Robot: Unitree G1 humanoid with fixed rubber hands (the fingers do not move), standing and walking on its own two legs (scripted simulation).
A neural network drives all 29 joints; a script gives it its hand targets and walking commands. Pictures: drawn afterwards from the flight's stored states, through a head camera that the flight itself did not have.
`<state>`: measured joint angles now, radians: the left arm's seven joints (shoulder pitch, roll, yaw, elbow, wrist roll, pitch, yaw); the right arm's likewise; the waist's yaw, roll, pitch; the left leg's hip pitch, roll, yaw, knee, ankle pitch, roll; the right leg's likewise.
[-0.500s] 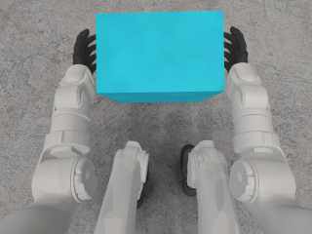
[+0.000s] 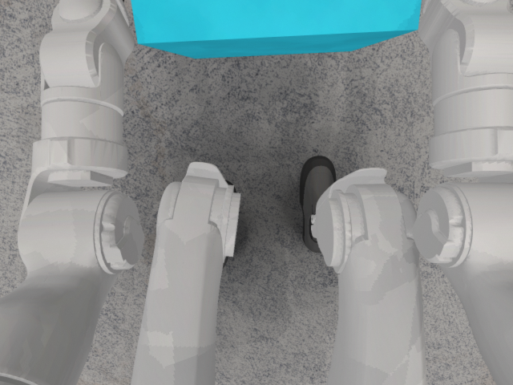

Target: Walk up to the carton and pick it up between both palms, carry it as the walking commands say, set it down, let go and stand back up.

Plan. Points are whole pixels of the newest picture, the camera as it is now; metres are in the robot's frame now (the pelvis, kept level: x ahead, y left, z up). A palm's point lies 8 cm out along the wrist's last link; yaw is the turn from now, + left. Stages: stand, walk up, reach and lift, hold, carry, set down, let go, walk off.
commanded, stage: set down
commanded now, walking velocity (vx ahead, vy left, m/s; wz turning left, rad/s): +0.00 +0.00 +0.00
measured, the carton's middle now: out of the picture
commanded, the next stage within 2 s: none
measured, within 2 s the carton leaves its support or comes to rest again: rests again in 1.12 s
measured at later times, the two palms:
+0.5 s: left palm out of the picture +0.55 +0.18 -0.22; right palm out of the picture +0.58 -0.16 -0.20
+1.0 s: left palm out of the picture +0.55 +0.18 -0.23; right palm out of the picture +0.57 -0.17 -0.21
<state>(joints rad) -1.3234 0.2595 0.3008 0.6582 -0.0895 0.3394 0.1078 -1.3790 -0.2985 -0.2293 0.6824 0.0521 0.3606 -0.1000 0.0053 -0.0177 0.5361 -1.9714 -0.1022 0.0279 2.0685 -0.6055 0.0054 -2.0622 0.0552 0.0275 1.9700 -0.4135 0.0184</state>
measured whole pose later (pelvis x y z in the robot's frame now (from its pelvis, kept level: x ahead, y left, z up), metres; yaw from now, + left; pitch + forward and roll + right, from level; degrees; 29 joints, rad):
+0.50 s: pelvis +0.01 +0.00 -0.05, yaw +0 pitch +30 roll +0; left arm -1.43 0.33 0.15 0.88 -0.16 0.28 0.14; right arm -1.51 -0.35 -0.19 0.95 0.13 0.27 -0.10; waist 0.01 -0.04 0.52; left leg -2.13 -0.11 0.03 2.25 -0.64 0.01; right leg -2.22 0.05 0.01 2.14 -0.44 0.02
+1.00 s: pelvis +0.01 +0.00 -0.06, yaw +1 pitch +28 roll +0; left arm -1.44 0.33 0.12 0.98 -0.18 0.23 0.14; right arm -1.50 -0.36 -0.15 1.07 0.18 0.20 -0.10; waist 0.00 -0.04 0.52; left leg -2.13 -0.11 0.04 2.29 -0.66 0.01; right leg -2.22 0.04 0.01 2.19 -0.45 0.02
